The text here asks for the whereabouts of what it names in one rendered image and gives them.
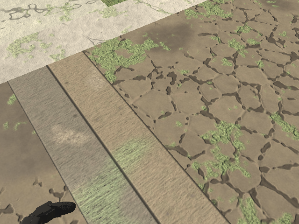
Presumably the left robot hand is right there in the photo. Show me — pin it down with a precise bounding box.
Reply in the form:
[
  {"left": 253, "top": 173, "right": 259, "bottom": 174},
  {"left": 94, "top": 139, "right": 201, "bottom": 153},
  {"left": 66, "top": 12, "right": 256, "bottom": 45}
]
[{"left": 20, "top": 201, "right": 76, "bottom": 224}]

